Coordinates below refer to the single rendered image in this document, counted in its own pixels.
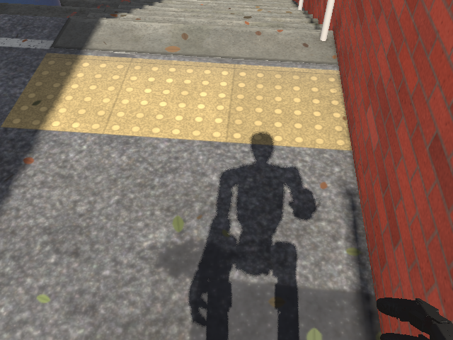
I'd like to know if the right robot hand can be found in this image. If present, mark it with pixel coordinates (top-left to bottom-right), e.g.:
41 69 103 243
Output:
377 297 453 340

